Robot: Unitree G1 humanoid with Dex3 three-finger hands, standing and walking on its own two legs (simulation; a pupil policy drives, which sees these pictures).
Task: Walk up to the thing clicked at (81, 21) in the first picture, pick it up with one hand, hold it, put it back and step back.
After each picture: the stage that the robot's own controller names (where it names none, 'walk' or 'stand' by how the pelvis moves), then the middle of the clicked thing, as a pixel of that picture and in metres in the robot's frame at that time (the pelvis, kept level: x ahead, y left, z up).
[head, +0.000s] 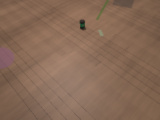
stand; (82, 24) +1.71 -0.01 -0.72
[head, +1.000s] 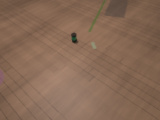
walk; (74, 37) +1.57 +0.21 -0.72
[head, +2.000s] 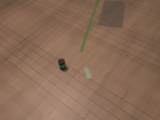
walk; (62, 64) +0.97 +0.26 -0.72
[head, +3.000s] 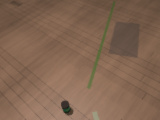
walk; (65, 107) +0.58 +0.22 -0.72
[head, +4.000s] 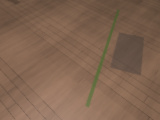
stand; out of the picture +0.40 +0.17 -0.70
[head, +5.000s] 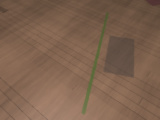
stand; out of the picture +0.35 +0.18 -0.72
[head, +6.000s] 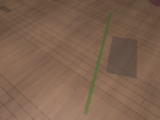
stand; out of the picture +0.35 +0.17 -0.73
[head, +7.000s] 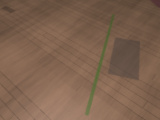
stand; out of the picture +0.35 +0.17 -0.73
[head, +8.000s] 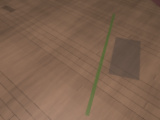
stand; out of the picture +0.35 +0.17 -0.73
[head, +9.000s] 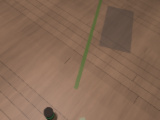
go down; (49, 113) +0.37 +0.18 -0.66
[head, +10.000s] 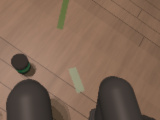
go down; (21, 64) +0.42 +0.24 -0.29
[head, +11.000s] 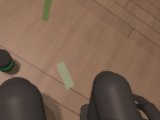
close in; (3, 61) +0.41 +0.26 -0.27
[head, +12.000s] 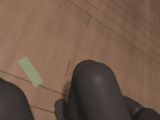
close; out of the picture +0.39 +0.29 -0.21
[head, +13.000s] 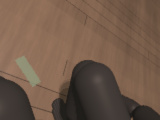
close; out of the picture +0.39 +0.29 -0.21
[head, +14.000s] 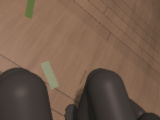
lift; out of the picture +0.32 +0.26 -0.17
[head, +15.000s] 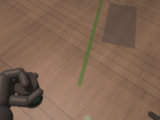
lift; (29, 91) +0.31 +0.18 +0.01
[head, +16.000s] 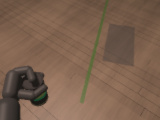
hold; (36, 89) +0.33 +0.17 +0.00
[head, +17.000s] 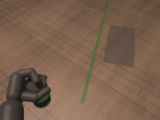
hold; (39, 92) +0.33 +0.16 -0.01
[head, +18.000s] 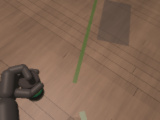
crouch; (32, 86) +0.35 +0.18 -0.06
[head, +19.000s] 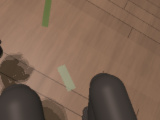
lower; out of the picture +0.46 +0.26 -0.11
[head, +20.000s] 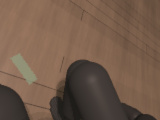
lower; out of the picture +0.40 +0.31 -0.22
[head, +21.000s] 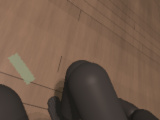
lower; out of the picture +0.41 +0.31 -0.22
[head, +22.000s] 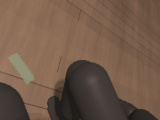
lower; out of the picture +0.41 +0.31 -0.22
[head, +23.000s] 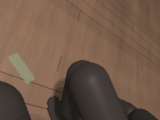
lower; out of the picture +0.40 +0.31 -0.22
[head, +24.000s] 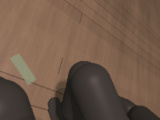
open; out of the picture +0.40 +0.29 -0.23
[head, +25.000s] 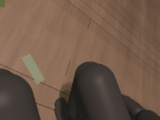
stand; out of the picture +0.40 +0.28 -0.22
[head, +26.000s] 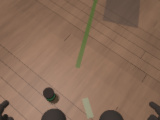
walk; (49, 94) +0.40 +0.19 -0.53
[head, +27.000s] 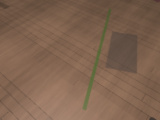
stand; out of the picture +0.37 +0.17 -0.66
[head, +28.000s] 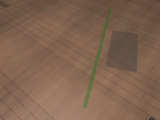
stand; out of the picture +0.38 +0.17 -0.67
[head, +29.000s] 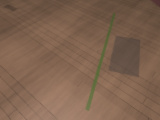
stand; out of the picture +0.39 +0.16 -0.72
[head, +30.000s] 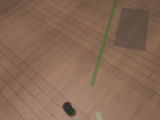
walk; (68, 108) +0.44 +0.19 -0.70
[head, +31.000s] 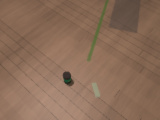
walk; (67, 77) +0.67 +0.12 -0.69
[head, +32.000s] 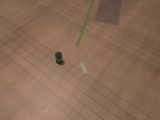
stand; (58, 58) +0.98 +0.20 -0.70
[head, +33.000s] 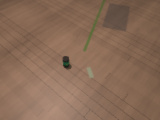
stand; (66, 62) +1.01 +0.16 -0.71
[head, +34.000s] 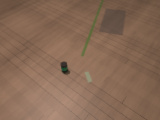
stand; (64, 67) +1.01 +0.19 -0.72
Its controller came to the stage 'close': yes
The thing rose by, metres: 0.71
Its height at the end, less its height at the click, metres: +0.00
